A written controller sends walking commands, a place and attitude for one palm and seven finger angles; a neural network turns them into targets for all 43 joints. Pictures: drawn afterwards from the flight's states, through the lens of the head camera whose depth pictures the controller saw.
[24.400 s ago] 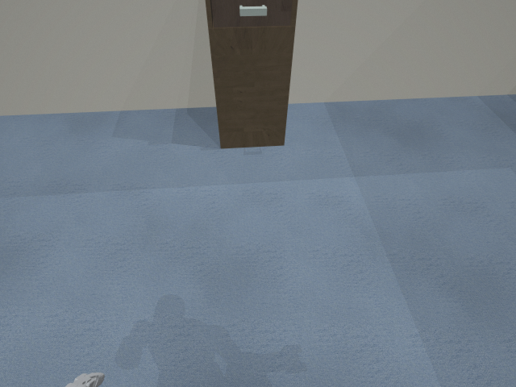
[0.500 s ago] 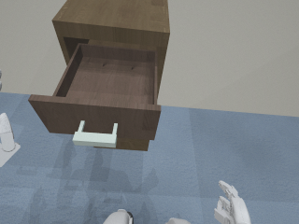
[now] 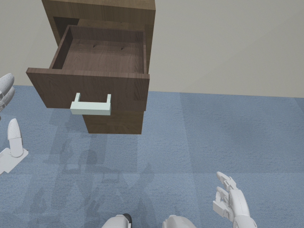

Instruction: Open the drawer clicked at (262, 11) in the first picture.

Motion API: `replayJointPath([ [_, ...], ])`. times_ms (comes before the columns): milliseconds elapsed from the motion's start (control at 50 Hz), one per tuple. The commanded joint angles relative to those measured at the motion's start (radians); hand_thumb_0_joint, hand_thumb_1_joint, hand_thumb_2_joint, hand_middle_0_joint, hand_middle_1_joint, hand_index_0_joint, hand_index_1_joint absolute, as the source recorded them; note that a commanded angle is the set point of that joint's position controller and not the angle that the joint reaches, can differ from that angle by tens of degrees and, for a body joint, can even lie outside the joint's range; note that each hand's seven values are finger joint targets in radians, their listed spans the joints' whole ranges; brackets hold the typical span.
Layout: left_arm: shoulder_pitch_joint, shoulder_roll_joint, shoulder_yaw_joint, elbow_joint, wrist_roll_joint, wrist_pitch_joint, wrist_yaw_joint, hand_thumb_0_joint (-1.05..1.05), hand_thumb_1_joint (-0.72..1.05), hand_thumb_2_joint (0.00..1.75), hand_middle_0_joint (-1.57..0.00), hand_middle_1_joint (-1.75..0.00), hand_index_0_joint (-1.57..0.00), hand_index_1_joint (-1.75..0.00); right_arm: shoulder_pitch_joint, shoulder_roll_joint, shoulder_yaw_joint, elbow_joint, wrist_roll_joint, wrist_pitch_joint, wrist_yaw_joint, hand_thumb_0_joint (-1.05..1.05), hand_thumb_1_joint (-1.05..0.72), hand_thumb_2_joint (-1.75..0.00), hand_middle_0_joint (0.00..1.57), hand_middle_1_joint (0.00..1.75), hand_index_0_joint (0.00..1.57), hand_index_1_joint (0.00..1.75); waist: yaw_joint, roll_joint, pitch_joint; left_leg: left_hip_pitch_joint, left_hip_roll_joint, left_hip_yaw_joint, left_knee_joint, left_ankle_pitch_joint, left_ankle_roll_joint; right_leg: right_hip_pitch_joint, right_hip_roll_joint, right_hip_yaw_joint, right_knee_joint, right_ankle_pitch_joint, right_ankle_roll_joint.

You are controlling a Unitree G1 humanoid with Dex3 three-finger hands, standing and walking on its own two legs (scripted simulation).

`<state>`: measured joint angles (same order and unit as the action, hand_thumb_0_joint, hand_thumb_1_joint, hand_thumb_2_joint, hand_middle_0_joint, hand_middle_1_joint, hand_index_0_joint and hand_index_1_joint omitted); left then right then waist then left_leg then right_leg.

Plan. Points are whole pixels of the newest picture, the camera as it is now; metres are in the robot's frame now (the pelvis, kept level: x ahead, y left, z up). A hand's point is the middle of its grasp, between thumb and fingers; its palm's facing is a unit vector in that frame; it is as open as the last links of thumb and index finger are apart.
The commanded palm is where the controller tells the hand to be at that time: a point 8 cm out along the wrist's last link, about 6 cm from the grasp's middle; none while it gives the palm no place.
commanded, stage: stop stepping back and stand still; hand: left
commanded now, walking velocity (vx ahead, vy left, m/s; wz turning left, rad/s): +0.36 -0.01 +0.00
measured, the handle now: (92, 102) +0.45 +0.21 +0.01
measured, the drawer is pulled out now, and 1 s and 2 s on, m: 0.29 0.29 0.29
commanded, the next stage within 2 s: let the arm hang, fingers relaxed in 0.76 s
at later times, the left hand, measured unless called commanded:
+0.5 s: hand out of the picture +0.08 +0.23 +0.19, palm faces +0.43 -0.77 -0.47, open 7.4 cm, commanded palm +0.02 +0.28 +0.20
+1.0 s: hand out of the picture +0.09 +0.25 -0.02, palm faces +0.28 -0.88 -0.39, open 7.4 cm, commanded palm none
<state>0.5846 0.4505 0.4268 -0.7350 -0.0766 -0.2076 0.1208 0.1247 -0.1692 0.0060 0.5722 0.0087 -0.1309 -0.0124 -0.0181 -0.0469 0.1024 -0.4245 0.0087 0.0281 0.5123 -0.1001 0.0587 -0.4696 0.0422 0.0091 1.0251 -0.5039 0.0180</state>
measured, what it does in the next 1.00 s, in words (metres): steps on the spot: right foot, then left foot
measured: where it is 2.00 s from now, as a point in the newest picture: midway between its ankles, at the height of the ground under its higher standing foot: outside the picture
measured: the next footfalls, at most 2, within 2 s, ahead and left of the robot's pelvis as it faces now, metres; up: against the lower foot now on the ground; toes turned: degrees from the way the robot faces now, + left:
right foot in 0.12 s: -0.02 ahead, -0.09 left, +0.00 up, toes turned +4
left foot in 0.36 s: -0.04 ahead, +0.12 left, +0.00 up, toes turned +10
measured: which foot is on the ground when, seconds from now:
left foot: down 0.00-0.14, up 0.16-0.34, down 0.36-1.00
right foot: up 0.00-0.10, down 0.12-1.00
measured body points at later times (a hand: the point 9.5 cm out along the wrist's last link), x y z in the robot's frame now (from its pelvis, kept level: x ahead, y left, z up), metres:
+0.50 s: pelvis -0.09 -0.01 +0.00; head -0.10 +0.00 +0.45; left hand +0.05 +0.27 +0.22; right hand +0.07 -0.24 -0.08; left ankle -0.06 +0.12 -0.73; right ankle -0.06 -0.10 -0.73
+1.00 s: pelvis -0.08 +0.00 -0.01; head -0.09 -0.03 +0.44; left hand +0.07 +0.29 +0.01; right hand +0.08 -0.22 -0.14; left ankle -0.07 +0.11 -0.73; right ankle -0.06 -0.09 -0.73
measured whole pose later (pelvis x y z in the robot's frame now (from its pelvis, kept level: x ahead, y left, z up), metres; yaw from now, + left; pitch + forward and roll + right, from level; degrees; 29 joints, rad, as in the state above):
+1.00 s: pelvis -0.08 +0.00 -0.01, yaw +9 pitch -1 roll -1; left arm 0.29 0.27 0.12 0.20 0.03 -0.02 0.03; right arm 0.19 -0.23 -0.02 0.79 -0.01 -0.03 0.01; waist -0.01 0.08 -0.02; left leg -0.36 0.01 0.01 0.69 -0.32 0.01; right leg -0.31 0.00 -0.11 0.66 -0.35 -0.05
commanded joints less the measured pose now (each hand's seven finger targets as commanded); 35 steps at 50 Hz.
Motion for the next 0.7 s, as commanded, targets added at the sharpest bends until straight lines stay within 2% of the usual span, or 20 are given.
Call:
replayJointPath([
  [0,0.134,0.168,0.188,-0.322,0.0,-0.06,0.05,0.0,0.9,0.9,-0.2,-0.3,-0.2,-0.3,-0.027,-0.154,-0.051,-0.168,0.01,-0.037,-0.007,0.0,-0.9,-0.9,0.2,0.3,0.2,0.3,0.009,0.34,-0.234,0.0,0.175,-0.207,-0.316,-0.522,0.017,0.221,0.011,-0.123,-0.201,-0.003,-0.01],
  [60,0.128,0.141,0.173,-0.198,0.01,-0.026,0.049,0.0,0.9,0.9,-0.2,-0.3,-0.2,-0.3,-0.027,-0.154,-0.051,-0.161,0.009,-0.011,-0.021,0.0,-0.9,-0.9,0.2,0.3,0.2,0.3,0.015,0.327,-0.197,-0.148,0.094,-0.112,-0.261,-0.573,-0.058,0.484,0.019,-0.178,-0.53,0.052,-0.047],
  [80,0.13,0.154,0.169,-0.155,0.013,-0.018,0.041,0.0,0.9,0.9,-0.2,-0.3,-0.2,-0.3,0.0,-0.144,-0.057,-0.156,0.014,0.003,-0.027,0.0,-0.9,-0.9,0.2,0.3,0.2,0.3,0.009,0.169,-0.188,-0.076,0.01,-0.034,-0.076,-0.484,-0.074,0.42,-0.046,-0.119,-0.68,0.071,-0.074],
  [100,0.092,0.157,0.162,-0.126,0.01,-0.024,0.035,0.0,0.9,0.9,-0.2,-0.3,-0.2,-0.3,0.009,-0.141,-0.063,-0.139,0.017,0.018,-0.033,0.0,-0.9,-0.9,0.2,0.3,0.2,0.3,-0.009,-0.056,-0.16,0.053,-0.035,0.007,0.289,-0.353,-0.083,0.203,-0.22,0.065,-0.829,0.118,-0.137],
  [120,0.029,0.19,0.182,-0.127,-0.003,-0.029,0.04,0.0,0.9,0.9,-0.2,-0.3,-0.2,-0.3,-0.01,-0.161,-0.063,-0.123,0.01,0.026,-0.037,0.0,-0.9,-0.9,0.2,0.3,0.2,0.3,-0.014,-0.154,-0.161,0.043,-0.049,-0.024,0.593,-0.275,-0.083,0.065,-0.385,0.229,-0.885,0.149,-0.205],
  [140,-0.004,0.147,0.155,-0.042,0.005,-0.01,0.034,0.0,0.9,0.9,-0.2,-0.3,-0.2,-0.3,0.014,-0.156,-0.082,-0.103,0.019,0.028,-0.043,0.0,-0.9,-0.9,0.2,0.3,0.2,0.3,-0.023,-0.24,-0.158,-0.014,-0.033,-0.094,0.74,-0.274,-0.081,-0.027,-0.42,0.284,-0.888,-0.072,-0.213],
  [180,-0.049,0.104,0.095,-0.011,0.015,-0.002,0.02,0.0,0.9,0.9,-0.2,-0.3,-0.2,-0.3,-0.011,-0.164,-0.08,-0.112,0.02,0.041,-0.043,0.0,-0.9,-0.9,0.2,0.3,0.2,0.3,-0.038,-0.168,-0.061,-0.037,0.018,-0.1,0.749,-0.25,-0.065,-0.116,-0.366,0.153,-0.844,-0.068,-0.166],
  [200,-0.044,0.091,0.075,0.012,0.029,-0.01,0.02,0.0,0.9,0.9,-0.2,-0.3,-0.2,-0.3,-0.039,-0.16,-0.072,-0.11,0.011,0.035,-0.049,0.0,-0.9,-0.9,0.2,0.3,0.2,0.3,-0.036,-0.102,-0.052,-0.022,0.043,-0.085,0.609,-0.255,-0.052,-0.072,-0.342,0.107,-0.825,-0.041,-0.151],
  [280,-0.055,0.095,0.041,-0.095,0.058,-0.043,0.054,0.0,0.9,0.9,-0.2,-0.3,-0.2,-0.3,-0.041,-0.147,-0.053,-0.103,-0.005,-0.019,-0.063,0.0,-0.9,-0.9,0.2,0.3,0.2,0.3,-0.007,-0.027,-0.077,0.152,0.019,0.024,-0.024,-0.293,-0.006,0.106,-0.287,0.094,-0.751,-0.046,-0.128],
  [300,-0.058,0.096,0.036,-0.144,0.058,-0.051,0.06,0.0,0.9,0.9,-0.2,-0.3,-0.2,-0.3,-0.013,-0.151,-0.049,-0.107,-0.011,-0.033,-0.065,0.0,-0.9,-0.9,0.2,0.3,0.2,0.3,-0.008,0.046,-0.082,0.19,0.023,0.006,-0.159,-0.289,0.002,0.144,-0.241,0.064,-0.665,-0.01,-0.107],
  [340,-0.068,0.126,0.064,-0.248,0.056,-0.07,0.069,0.0,0.9,0.9,-0.2,-0.3,-0.2,-0.3,0.001,-0.189,-0.062,-0.142,-0.012,-0.049,-0.059,0.0,-0.9,-0.9,0.2,0.3,0.2,0.3,0.017,0.32,-0.146,0.245,0.213,-0.265,-0.216,-0.145,0.071,0.125,-0.075,-0.076,-0.348,0.137,-0.033],
  [380,-0.01,0.187,0.135,-0.238,0.055,-0.067,0.065,0.0,0.9,0.9,-0.2,-0.3,-0.2,-0.3,0.016,-0.146,-0.05,-0.12,-0.005,-0.05,-0.049,0.0,-0.9,-0.9,0.2,0.3,0.2,0.3,0.01,0.349,-0.156,0.136,0.258,-0.338,-0.289,-0.379,0.098,0.119,-0.048,-0.072,-0.246,0.011,-0.014],
  [460,0.018,0.115,0.103,-0.08,0.05,-0.05,0.057,0.0,0.9,0.9,-0.2,-0.3,-0.2,-0.3,-0.002,-0.155,-0.049,-0.103,0.009,-0.045,-0.035,0.0,-0.9,-0.9,0.2,0.3,0.2,0.3,0.01,0.172,-0.099,-0.108,0.139,-0.143,-0.133,-0.462,0.032,0.383,-0.052,-0.055,-0.537,0.133,-0.024],
  [480,0.016,0.117,0.104,-0.036,0.048,-0.051,0.053,0.0,0.9,0.9,-0.2,-0.3,-0.2,-0.3,-0.005,-0.15,-0.058,-0.108,0.008,-0.035,-0.039,0.0,-0.9,-0.9,0.2,0.3,0.2,0.3,0.007,0.061,-0.074,-0.123,0.066,-0.083,-0.001,-0.45,-0.001,0.346,-0.103,0.06,-0.64,0.062,-0.063],
  [520,-0.018,0.111,0.093,-0.01,0.039,-0.045,0.051,0.0,0.9,0.9,-0.2,-0.3,-0.2,-0.3,0.018,-0.151,-0.077,-0.104,0.012,-0.015,-0.04,0.0,-0.9,-0.9,0.2,0.3,0.2,0.3,0.001,-0.181,-0.068,-0.077,-0.017,-0.001,0.414,-0.366,-0.041,0.139,-0.345,0.438,-0.874,-0.313,-0.188],
  [560,-0.046,0.087,0.068,0.006,0.034,-0.052,0.043,0.0,0.9,0.9,-0.2,-0.3,-0.2,-0.3,0.023,-0.151,-0.068,-0.09,0.002,-0.007,-0.033,0.0,-0.9,-0.9,0.2,0.3,0.2,0.3,-0.023,-0.114,-0.09,-0.056,0.03,-0.05,0.443,-0.3,-0.038,0.133,-0.35,0.329,-0.817,-0.108,-0.208],
  [600,-0.07,0.096,0.062,-0.028,0.043,-0.054,0.047,0.0,0.9,0.9,-0.2,-0.3,-0.2,-0.3,-0.004,-0.124,-0.046,-0.1,-0.002,0.0,-0.042,0.0,-0.9,-0.9,0.2,0.3,0.2,0.3,-0.016,-0.098,-0.096,0.102,0.047,-0.015,0.197,-0.293,-0.025,0.071,-0.302,0.183,-0.773,-0.081,-0.167],
  [640,-0.064,0.079,0.041,-0.063,0.044,-0.052,0.055,0.0,0.9,0.9,-0.2,-0.3,-0.2,-0.3,0.002,-0.137,-0.043,-0.103,-0.006,-0.006,-0.054,0.0,-0.9,-0.9,0.2,0.3,0.2,0.3,-0.019,0.01,-0.088,0.229,0.022,0.008,-0.044,-0.268,-0.017,0.052,-0.216,0.097,-0.673,-0.085,-0.121],
  [660,-0.069,0.089,0.051,-0.098,0.041,-0.059,0.058,0.0,0.9,0.9,-0.2,-0.3,-0.2,-0.3,-0.002,-0.153,-0.045,-0.114,-0.011,-0.012,-0.058,0.0,-0.9,-0.9,0.2,0.3,0.2,0.3,-0.013,0.145,-0.073,0.208,0.092,-0.124,-0.17,-0.356,0.012,0.062,-0.136,0.046,-0.548,-0.04,-0.082],
  [680,-0.074,0.098,0.057,-0.144,0.039,-0.065,0.063,0.0,0.9,0.9,-0.2,-0.3,-0.2,-0.3,-0.004,-0.166,-0.051,-0.131,-0.01,-0.019,-0.058,0.0,-0.9,-0.9,0.2,0.3,0.2,0.3,-0.006,0.278,-0.084,0.237,0.22,-0.319,-0.254,-0.375,0.056,0.027,-0.058,-0.029,-0.376,0.059,-0.039],
])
